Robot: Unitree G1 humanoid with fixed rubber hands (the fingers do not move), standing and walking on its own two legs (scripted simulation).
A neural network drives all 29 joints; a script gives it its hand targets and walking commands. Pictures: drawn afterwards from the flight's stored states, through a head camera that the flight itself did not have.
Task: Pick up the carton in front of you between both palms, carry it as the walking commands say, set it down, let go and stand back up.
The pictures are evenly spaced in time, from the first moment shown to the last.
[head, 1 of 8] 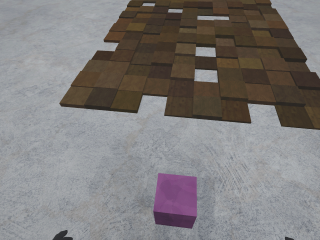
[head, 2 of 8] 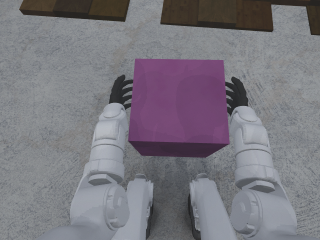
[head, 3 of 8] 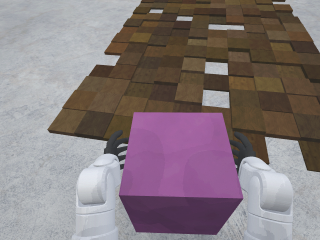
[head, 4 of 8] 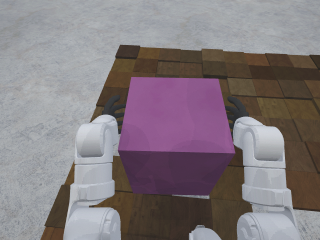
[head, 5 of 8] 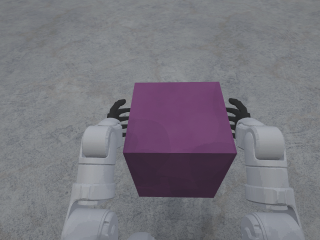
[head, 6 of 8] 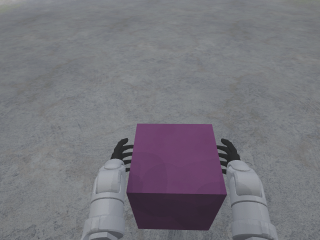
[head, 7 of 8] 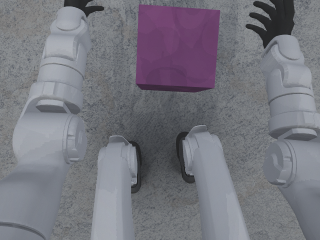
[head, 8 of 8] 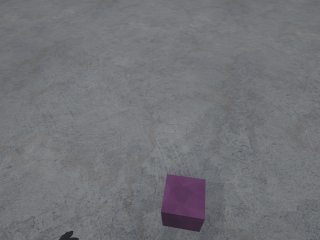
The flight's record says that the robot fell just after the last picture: no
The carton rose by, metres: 0.78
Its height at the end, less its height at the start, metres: +0.00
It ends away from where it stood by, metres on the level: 6.08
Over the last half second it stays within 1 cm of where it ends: yes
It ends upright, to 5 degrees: yes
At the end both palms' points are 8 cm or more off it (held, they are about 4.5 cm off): yes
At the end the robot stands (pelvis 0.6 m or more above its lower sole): yes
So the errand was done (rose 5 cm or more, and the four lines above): yes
